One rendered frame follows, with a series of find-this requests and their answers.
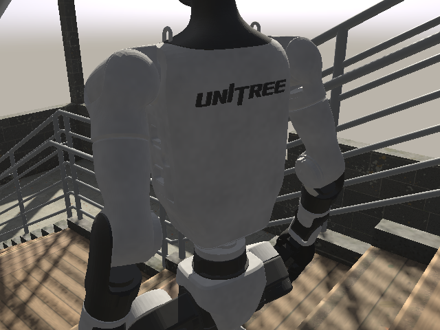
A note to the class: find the right robot upper arm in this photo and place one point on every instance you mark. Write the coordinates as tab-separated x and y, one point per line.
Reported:
310	113

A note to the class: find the robot thigh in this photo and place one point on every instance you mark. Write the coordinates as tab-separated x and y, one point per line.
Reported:
156	310
278	283

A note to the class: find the left robot upper arm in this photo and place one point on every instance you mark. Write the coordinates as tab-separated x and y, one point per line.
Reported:
116	94

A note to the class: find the right robot hand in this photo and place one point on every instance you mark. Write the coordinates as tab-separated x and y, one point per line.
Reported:
287	247

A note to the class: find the right robot forearm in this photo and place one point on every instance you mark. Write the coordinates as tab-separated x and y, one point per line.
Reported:
313	211

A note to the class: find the right robot thigh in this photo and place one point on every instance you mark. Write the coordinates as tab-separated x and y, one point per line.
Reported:
278	283

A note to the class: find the left robot thigh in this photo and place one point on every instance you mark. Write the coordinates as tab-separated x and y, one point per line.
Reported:
156	310

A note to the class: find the left robot forearm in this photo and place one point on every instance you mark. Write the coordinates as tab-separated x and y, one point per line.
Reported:
110	291

